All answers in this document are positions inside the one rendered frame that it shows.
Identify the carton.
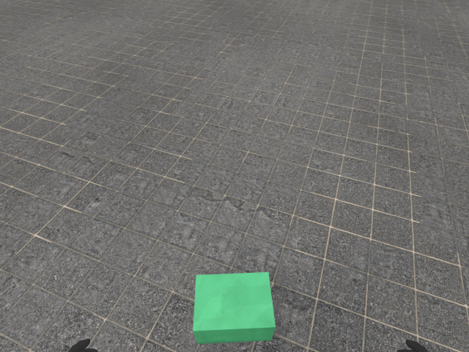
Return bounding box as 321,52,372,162
193,272,276,344

